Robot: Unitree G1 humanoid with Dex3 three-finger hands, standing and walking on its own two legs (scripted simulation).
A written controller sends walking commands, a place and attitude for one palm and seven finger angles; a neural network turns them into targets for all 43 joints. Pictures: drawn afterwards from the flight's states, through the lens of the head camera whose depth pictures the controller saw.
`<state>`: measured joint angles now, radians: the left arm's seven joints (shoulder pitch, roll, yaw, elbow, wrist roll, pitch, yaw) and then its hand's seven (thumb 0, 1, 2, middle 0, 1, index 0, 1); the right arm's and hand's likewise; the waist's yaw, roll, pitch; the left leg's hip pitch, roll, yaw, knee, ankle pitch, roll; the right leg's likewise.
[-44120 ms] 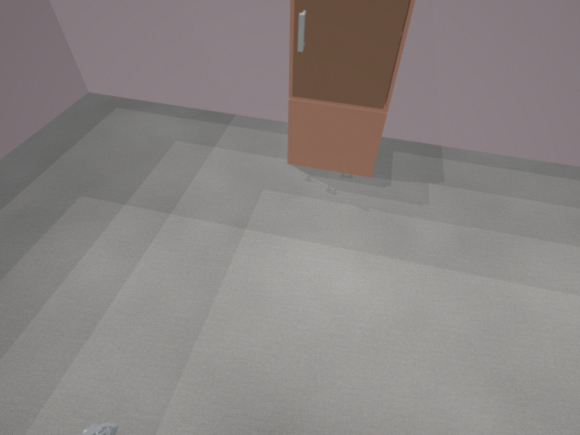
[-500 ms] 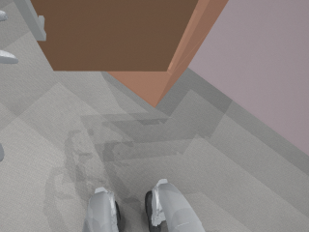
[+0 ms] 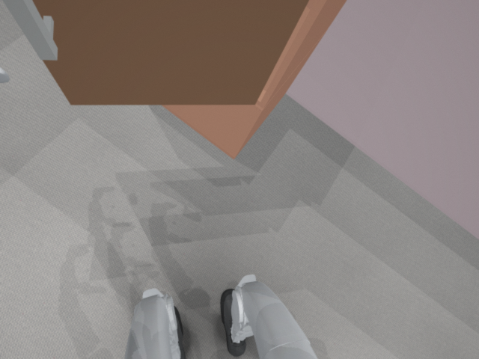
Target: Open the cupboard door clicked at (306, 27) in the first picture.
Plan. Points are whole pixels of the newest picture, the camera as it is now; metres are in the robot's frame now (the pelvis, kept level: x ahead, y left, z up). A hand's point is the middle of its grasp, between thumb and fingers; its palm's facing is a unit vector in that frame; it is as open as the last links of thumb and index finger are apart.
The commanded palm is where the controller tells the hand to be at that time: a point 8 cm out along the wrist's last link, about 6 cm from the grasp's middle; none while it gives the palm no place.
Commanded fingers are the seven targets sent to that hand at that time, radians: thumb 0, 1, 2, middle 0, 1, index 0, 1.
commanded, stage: move the hooked fingers beside the handle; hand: left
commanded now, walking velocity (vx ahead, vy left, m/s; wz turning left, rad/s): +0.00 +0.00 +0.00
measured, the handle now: (28, 1) +0.60 +0.22 +0.06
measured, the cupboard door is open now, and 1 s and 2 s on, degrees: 43 43 43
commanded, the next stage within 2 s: slide the fingers in behind the handle in 0.42 s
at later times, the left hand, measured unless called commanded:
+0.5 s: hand out of the picture +0.54 +0.29 +0.07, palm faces +0.02 -1.00 +0.00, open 14.0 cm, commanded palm +0.54 +0.30 +0.06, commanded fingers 0.00 -0.50 0.30 -0.30 -1.20 -0.30 -1.20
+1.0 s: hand out of the picture +0.54 +0.25 +0.07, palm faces +0.01 -1.00 -0.01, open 14.0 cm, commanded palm +0.54 +0.26 +0.06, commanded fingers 0.00 -0.50 0.30 -0.30 -1.20 -0.30 -1.20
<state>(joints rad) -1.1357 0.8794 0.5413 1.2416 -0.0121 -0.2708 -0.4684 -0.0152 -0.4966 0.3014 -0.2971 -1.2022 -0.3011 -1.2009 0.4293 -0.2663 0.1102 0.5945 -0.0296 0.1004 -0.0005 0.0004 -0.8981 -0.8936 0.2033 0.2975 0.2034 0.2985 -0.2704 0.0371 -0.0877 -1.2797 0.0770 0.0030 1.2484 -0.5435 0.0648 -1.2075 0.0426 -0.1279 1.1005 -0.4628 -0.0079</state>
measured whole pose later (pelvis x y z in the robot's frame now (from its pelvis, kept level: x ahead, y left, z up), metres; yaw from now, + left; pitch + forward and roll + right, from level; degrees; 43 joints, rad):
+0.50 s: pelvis +0.00 +0.00 +0.00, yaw +1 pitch +31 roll -8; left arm -1.08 0.83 0.52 1.24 -0.04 -0.31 -0.47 -0.02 -0.50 0.30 -0.30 -1.20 -0.30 -1.20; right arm 0.39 -0.27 0.10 0.59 -0.02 0.10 0.00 0.00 -0.90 -0.89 0.20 0.30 0.20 0.30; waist -0.25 0.03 -0.10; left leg -1.24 0.07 0.00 1.24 -0.54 0.06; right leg -1.17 0.04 -0.13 1.09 -0.46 -0.01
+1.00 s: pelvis -0.01 +0.00 +0.00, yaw +1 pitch +30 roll -7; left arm -1.10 0.76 0.48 1.26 -0.03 -0.33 -0.39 -0.01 -0.50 0.30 -0.30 -1.20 -0.30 -1.20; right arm 0.42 -0.27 0.10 0.60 -0.03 0.10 0.01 0.00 -0.90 -0.89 0.20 0.30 0.20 0.30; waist -0.26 0.04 -0.10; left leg -1.24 0.07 0.01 1.24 -0.53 0.06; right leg -1.17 0.04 -0.12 1.10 -0.45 -0.01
